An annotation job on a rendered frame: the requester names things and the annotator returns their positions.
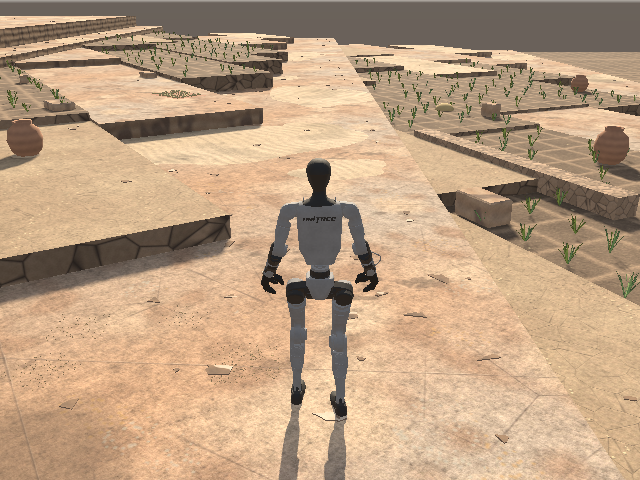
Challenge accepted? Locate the robot left forearm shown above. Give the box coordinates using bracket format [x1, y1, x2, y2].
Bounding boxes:
[263, 242, 282, 278]

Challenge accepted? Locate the robot right forearm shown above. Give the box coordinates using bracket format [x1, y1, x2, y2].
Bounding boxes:
[358, 240, 376, 276]

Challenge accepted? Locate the robot left hand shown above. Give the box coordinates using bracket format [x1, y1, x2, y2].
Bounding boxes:
[261, 272, 284, 294]

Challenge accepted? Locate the robot left thigh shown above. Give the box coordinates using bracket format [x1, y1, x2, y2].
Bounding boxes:
[286, 278, 307, 345]

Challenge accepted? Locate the robot left upper arm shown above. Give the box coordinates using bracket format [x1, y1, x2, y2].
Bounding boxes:
[272, 202, 299, 257]

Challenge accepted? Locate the robot right upper arm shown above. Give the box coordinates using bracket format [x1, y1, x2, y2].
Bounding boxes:
[340, 201, 368, 255]

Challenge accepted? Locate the robot right hand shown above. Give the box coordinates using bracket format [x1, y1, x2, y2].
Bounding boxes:
[355, 272, 379, 292]

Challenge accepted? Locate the right robot foot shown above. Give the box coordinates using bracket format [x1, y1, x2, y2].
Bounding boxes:
[330, 391, 347, 417]

